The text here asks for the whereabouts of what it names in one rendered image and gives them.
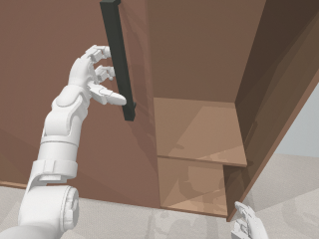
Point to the right robot hand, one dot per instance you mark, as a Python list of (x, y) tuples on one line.
[(253, 229)]

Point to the left robot hand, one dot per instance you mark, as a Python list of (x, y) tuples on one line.
[(85, 76)]

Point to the robot left upper arm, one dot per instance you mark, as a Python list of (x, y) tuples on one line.
[(47, 213)]

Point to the handle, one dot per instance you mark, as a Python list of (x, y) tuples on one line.
[(114, 32)]

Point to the robot left forearm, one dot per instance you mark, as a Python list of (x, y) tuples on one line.
[(60, 140)]

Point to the wardrobe door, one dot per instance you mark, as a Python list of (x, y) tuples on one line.
[(9, 173), (40, 40)]

